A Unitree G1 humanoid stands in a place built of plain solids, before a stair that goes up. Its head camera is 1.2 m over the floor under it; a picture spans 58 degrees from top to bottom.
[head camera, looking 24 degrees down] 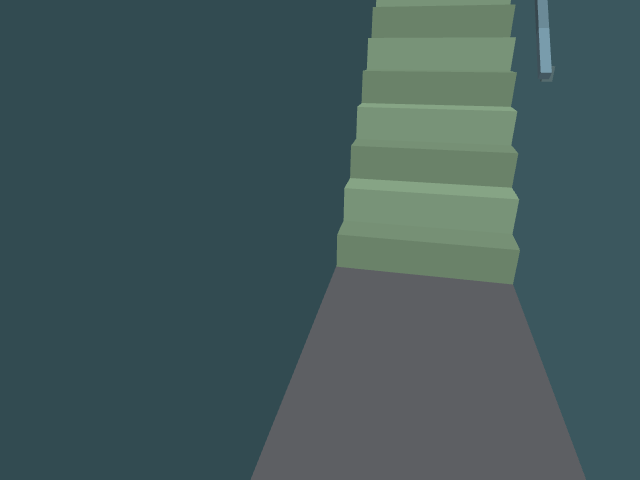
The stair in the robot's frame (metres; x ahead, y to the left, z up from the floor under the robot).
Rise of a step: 0.21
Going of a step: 0.23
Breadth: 0.99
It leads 12 degrees to the right of straight ahead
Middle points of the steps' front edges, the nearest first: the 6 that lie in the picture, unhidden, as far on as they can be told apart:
2.20 -0.58 0.21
2.42 -0.63 0.42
2.64 -0.68 0.63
2.86 -0.73 0.84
3.08 -0.78 1.05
3.30 -0.83 1.26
